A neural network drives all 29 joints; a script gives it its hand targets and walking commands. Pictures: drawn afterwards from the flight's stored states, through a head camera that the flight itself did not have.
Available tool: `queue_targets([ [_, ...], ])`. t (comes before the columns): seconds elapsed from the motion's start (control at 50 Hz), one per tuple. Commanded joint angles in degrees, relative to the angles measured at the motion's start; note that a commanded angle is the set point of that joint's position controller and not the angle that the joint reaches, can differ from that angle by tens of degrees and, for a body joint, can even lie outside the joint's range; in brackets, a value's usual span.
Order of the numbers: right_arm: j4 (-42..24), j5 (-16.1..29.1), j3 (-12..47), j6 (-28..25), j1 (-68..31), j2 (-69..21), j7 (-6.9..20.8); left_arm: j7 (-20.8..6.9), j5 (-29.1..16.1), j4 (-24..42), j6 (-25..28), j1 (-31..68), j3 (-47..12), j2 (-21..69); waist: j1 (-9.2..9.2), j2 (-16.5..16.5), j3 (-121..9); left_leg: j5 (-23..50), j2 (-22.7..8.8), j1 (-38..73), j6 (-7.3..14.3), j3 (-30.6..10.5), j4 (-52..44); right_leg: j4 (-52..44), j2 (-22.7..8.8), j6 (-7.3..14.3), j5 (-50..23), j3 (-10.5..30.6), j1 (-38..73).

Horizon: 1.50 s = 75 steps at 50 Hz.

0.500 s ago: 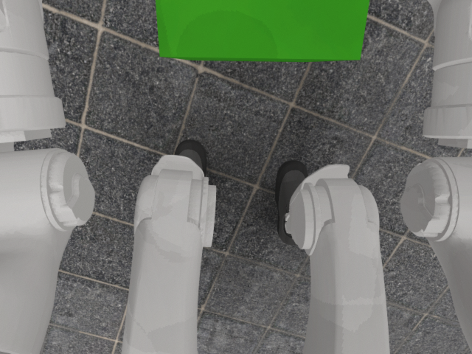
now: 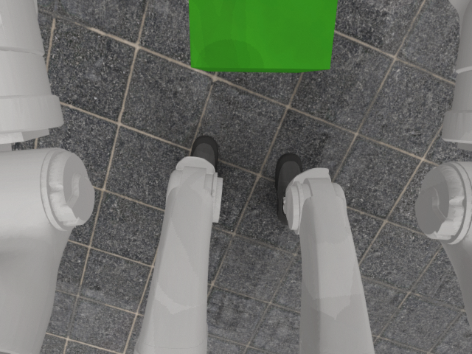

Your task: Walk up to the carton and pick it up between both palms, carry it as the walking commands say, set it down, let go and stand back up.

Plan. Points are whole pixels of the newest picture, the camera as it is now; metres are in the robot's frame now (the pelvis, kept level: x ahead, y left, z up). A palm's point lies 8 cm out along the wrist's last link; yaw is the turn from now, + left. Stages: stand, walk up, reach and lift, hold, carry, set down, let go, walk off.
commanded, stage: set down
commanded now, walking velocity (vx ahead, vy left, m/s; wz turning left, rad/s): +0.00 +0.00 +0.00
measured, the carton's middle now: out of the picture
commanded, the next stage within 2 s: let go in 0.26 s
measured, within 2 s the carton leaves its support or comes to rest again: neither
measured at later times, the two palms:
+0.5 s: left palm out of the picture +0.50 +0.26 -0.07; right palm out of the picture +0.53 -0.18 -0.08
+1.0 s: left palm out of the picture +0.28 +0.28 +0.09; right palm out of the picture +0.33 -0.19 +0.09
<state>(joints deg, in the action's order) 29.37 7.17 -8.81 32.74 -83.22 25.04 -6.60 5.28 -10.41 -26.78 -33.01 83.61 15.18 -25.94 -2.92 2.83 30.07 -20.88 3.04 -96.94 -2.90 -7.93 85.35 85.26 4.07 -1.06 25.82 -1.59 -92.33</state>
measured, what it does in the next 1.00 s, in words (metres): rises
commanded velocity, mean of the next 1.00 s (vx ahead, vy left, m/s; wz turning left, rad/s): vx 0.00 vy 0.00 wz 0.00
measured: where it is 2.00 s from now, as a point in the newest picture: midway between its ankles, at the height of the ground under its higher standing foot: (257, 210)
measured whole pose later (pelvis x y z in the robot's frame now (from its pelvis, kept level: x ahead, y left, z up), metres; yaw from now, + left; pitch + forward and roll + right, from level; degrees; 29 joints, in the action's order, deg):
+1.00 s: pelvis +0.02 +0.01 +0.15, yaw +4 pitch +14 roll -4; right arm 22.9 6.5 -4.9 16.1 -10.0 15.2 2.7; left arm -2.8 -4.4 -17.2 -16.9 8.9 7.9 -15.5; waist -2.8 -0.2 3.9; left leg -13.2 1.7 -51.7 -2.1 -8.4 48.6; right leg 47.1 2.3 -0.6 18.1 -1.6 -46.2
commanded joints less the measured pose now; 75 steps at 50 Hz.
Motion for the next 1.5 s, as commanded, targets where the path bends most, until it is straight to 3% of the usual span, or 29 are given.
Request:
queue_targets([
  [0.0, -11.1, 1.4, -4.2, -2.0, -20.6, 15.0, 1.5, -0.9, -1.8, 7.2, 2.1, 20.7, -6.1, -11.6, 6.92, -0.5, -135.7, 20.3, 1.8, 64.2, 1.9, 11.1, -13.3, -14.9, 2.6, 0.4, -21.5, -2.2, 50.9],
  [0.08, -10.6, 1.2, -4.8, -2.7, -24.5, 15.4, 2.1, -1.3, -0.7, 6.1, 3.0, 23.1, -5.6, -11.5, 6.58, -0.8, -134.4, 17.4, 2.2, 64.8, 1.7, 12.1, -17.6, -18.8, 2.6, 0.1, -19.5, -1.5, 55.9],
  [0.2, 9.4, -3.9, -4.7, -4.5, -14.7, 10.3, 3.8, -3.4, 1.5, -9.7, 5.4, 16.6, -5.3, -6.8, 7.26, 0.7, -112.3, 12.8, 1.2, 60.2, 0.3, 11.4, -23.7, -25.2, 1.8, 0.4, -12.9, -1.0, 47.0],
  [0.28, 1.3, -6.6, -8.3, -7.2, -9.6, 10.5, 3.0, -3.8, 3.0, 0.4, 8.6, 10.2, -6.3, -5.6, 10.18, 1.2, -128.3, 22.0, 0.7, 67.8, 0.2, 11.5, -22.8, -24.5, 1.8, 0.2, -26.0, -0.6, 55.9],
  [0.4, -28.3, -4.5, -6.5, -7.6, 4.7, 11.4, 0.7, -3.4, 4.1, 26.4, 8.7, -3.9, -6.2, -11.7, 7.20, -3.6, -153.6, 34.7, 3.0, 79.0, 1.5, 11.8, -21.3, -22.6, 2.2, 0.3, -44.7, 1.4, 76.9],
  [0.44, -37.6, -1.0, -2.4, -7.0, 5.4, 10.3, 2.1, -2.8, 2.5, 37.5, 8.2, -7.9, -7.5, -11.1, 3.90, -0.4, -157.1, 38.7, 3.0, 82.4, 1.0, 10.9, -22.4, -22.8, 1.7, 0.9, -48.2, 2.6, 80.8],
  [0.52, -44.7, -0.1, -1.1, -7.1, 22.4, 10.2, 3.8, -3.1, 1.5, 39.2, 6.9, -26.9, -8.8, -6.8, 4.52, -2.2, -157.0, 41.1, 2.7, 87.0, 1.6, 9.3, -23.5, -24.2, 0.9, 0.8, -48.6, 3.0, 82.7],
  [0.6, -37.1, 1.3, 5.3, -7.4, 34.3, 3.0, 5.2, -4.2, 1.0, 31.7, 7.5, -41.0, -11.0, -1.9, 1.79, -3.9, -136.5, 34.5, 1.1, 81.9, 2.3, 8.8, -26.8, -25.6, 1.1, 0.1, -38.3, 1.6, 74.8],
  [0.62, -34.7, 1.7, 4.7, -7.7, 44.8, 0.9, 6.1, -5.0, 2.1, 33.2, 7.8, -48.3, -12.0, -1.4, 2.09, -0.9, -138.9, 33.7, 1.7, 88.1, 2.0, 9.6, -27.5, -28.0, 1.1, 0.4, -38.8, 1.6, 78.0],
  [0.66, -29.7, -0.5, 4.2, -9.6, 49.6, 0.2, 6.7, -5.7, 2.3, 25.6, 9.7, -52.4, -11.9, 0.5, 3.40, -4.8, -120.7, 27.0, 1.0, 80.8, 2.4, 9.8, -30.4, -32.0, -0.1, -0.8, -31.3, 1.7, 74.2],
  [0.68, -25.3, -1.3, 2.7, -10.2, 58.4, -1.0, 7.0, -6.1, 2.9, 27.6, 10.9, -56.9, -12.1, 1.4, 4.01, -0.3, -115.2, 24.8, 1.1, 81.4, 1.6, 9.1, -33.0, -32.5, 0.1, -0.2, -29.9, 1.5, 73.8],
  [0.72, -21.5, -0.9, 3.2, -11.9, 58.4, -2.4, 7.9, -7.3, 3.4, 22.2, 11.6, -57.9, -12.3, 3.1, 4.88, -2.9, -101.9, 13.4, 0.4, 80.0, 2.1, 10.0, -36.6, -35.9, -0.6, -0.7, -17.1, 0.7, 69.8],
  [0.74, -17.8, -3.2, -0.7, -13.3, 57.2, -0.4, 8.4, -7.3, 5.8, 24.2, 13.2, -55.9, -11.2, 3.5, 5.51, 1.8, -92.5, 9.3, 0.3, 78.0, 0.4, 9.2, -38.0, -36.6, -0.2, 0.6, -12.7, 0.5, 63.7],
  [0.8, -16.6, -6.3, -3.0, -16.2, 56.5, -0.1, 8.9, -7.8, 9.4, 25.7, 16.5, -54.1, -10.8, 2.7, 6.98, 3.1, -77.5, 1.3, -0.9, 76.5, -0.2, 8.3, -42.2, -42.5, -0.8, 1.5, -5.9, 0.0, 59.8],
  [0.88, -14.2, -7.5, 0.1, -19.7, 63.1, -4.6, 9.6, -8.7, 9.7, 22.4, 19.9, -62.7, -12.1, 5.7, 6.05, 1.4, -64.2, -9.3, -2.9, 74.2, 1.4, 7.8, -50.7, -48.1, -1.3, 1.6, 2.5, 1.3, 65.5],
  [0.9, -7.6, -5.4, 1.5, -20.1, 66.1, -5.2, 10.6, -9.0, 9.1, 14.1, 20.0, -65.4, -12.3, 7.4, 4.81, 5.2, -58.5, -13.3, -3.1, 71.8, 1.6, 8.7, -53.5, -49.3, -1.3, 1.8, 5.5, 1.0, 66.4],
  [0.92, -6.5, -4.2, 1.1, -20.6, 58.4, -5.4, 10.7, -9.6, 6.5, 10.3, 20.7, -61.3, -13.9, 9.4, 4.43, 2.0, -49.7, -18.6, -4.0, 64.6, 3.2, 7.9, -55.1, -47.9, -0.8, 1.2, 7.8, 0.0, 62.3],
  [0.96, -1.4, -6.5, 0.9, -21.2, 77.4, -6.0, 11.6, -9.7, 9.7, 8.6, 22.0, -75.9, -13.3, 9.8, 4.33, 7.3, -54.7, -17.1, -3.6, 75.6, 1.8, 8.8, -58.5, -53.3, -1.2, 2.1, 6.1, 0.9, 72.6],
  [0.98, 1.8, -5.0, -0.8, -22.2, 69.0, -6.1, 12.1, -9.7, 8.2, 4.7, 22.3, -69.5, -14.3, 10.4, 4.37, 6.1, -47.1, -22.0, -3.9, 75.7, 2.2, 6.7, -58.6, -53.2, -0.9, 2.0, 8.3, -0.3, 64.1],
  [1.0, -3.4, -6.1, 1.2, -24.2, 75.3, -6.9, 12.4, -9.8, 9.2, 6.8, 23.7, -77.6, -13.7, 12.5, 4.14, 1.9, -52.6, -12.7, -2.8, 80.5, 1.5, 7.6, -58.1, -55.5, -1.8, 2.7, 3.7, 0.6, 68.8],
  [1.02, -3.6, -8.2, -1.0, -25.3, 71.4, -5.0, 12.0, -9.9, 9.9, 8.4, 25.0, -73.7, -13.1, 11.7, 4.96, 4.1, -50.1, -13.4, -4.1, 79.3, 0.8, 7.9, -58.0, -55.9, -1.9, 1.9, 3.8, 0.5, 68.8],
  [1.06, -6.5, -8.7, -1.2, -27.1, 74.0, -4.6, 11.5, -9.8, 10.0, 5.0, 26.3, -76.7, -12.5, 12.9, 4.28, -4.8, -51.6, 0.6, -1.5, 83.0, 0.4, 9.7, -53.7, -58.2, -2.8, 2.1, -3.5, 2.4, 68.4],
  [1.12, -5.9, -7.8, 0.1, -28.1, 82.8, -5.8, 10.6, -9.9, 10.5, 5.7, 28.4, -84.6, -11.6, 11.0, 3.86, -5.5, -54.3, 7.2, -1.3, 88.1, 1.7, 9.4, -53.7, -57.4, -1.9, 1.4, -11.4, 2.8, 75.3],
  [1.2, -11.8, -4.6, 3.3, -29.2, 89.2, -5.7, 12.1, -10.7, 12.2, 12.5, 30.3, -87.1, -10.9, 8.6, 2.81, -1.5, -45.1, -18.6, -1.8, 91.3, 4.6, 5.9, -61.0, -62.3, -4.2, 2.3, 10.4, 5.4, 82.8],
  [1.28, -17.4, -9.2, 4.9, -32.1, 87.6, -8.4, 11.7, -12.2, 14.6, 19.1, 31.3, -91.7, -9.8, 10.2, 1.93, -9.7, -31.8, -0.9, 3.6, 108.4, 0.9, 8.5, -53.1, -74.7, -10.7, 7.2, 16.2, 8.9, 61.4],
  [1.34, -14.9, -12.1, 0.6, -30.9, 85.9, -5.8, 11.7, -11.4, 13.9, 18.3, 30.0, -90.1, -11.3, 10.6, 3.10, 0.7, -31.7, -2.9, -0.1, 94.5, 0.3, 7.9, -59.0, -66.6, -6.7, 4.5, 4.5, 5.7, 73.7],
  [1.38, -13.7, -11.7, 1.0, -28.3, 82.5, -5.2, 12.2, -10.9, 11.3, 17.5, 28.5, -84.5, -14.9, 10.3, 3.08, 7.3, -26.1, -17.3, -5.4, 74.6, 2.6, 6.9, -69.2, -58.4, -1.3, 0.5, -2.3, 0.8, 91.0],
  [1.42, -15.7, -11.4, 1.2, -27.6, 84.2, -3.4, 12.9, -9.8, 10.8, 20.8, 29.2, -84.9, -15.3, 9.8, 3.12, 8.5, -30.7, -21.2, -8.7, 67.8, 3.2, 4.8, -73.2, -52.5, 1.8, -1.5, -9.6, -0.9, 104.5],
  [1.48, -13.3, -11.2, 2.4, -27.1, 91.5, -3.6, 12.1, -10.4, 11.6, 15.3, 28.3, -92.1, -14.3, 9.7, 4.36, 1.8, -26.8, -25.6, -9.6, 67.0, 5.8, 4.6, -74.7, -54.4, 1.8, -2.8, -6.6, -0.8, 106.2],
])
